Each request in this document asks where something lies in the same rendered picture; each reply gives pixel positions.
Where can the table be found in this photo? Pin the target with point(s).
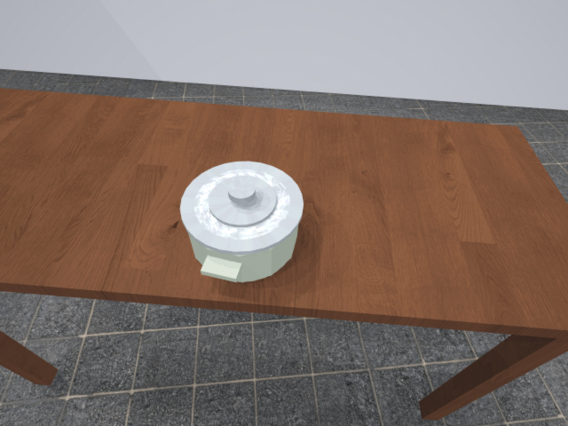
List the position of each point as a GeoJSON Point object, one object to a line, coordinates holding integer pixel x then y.
{"type": "Point", "coordinates": [412, 222]}

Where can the pot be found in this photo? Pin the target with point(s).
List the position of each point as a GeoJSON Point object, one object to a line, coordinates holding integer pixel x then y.
{"type": "Point", "coordinates": [244, 268]}

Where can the knob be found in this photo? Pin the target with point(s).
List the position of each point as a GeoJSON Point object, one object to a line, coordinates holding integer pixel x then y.
{"type": "Point", "coordinates": [241, 191]}

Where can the lid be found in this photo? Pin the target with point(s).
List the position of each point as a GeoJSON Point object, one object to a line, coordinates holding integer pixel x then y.
{"type": "Point", "coordinates": [217, 223]}

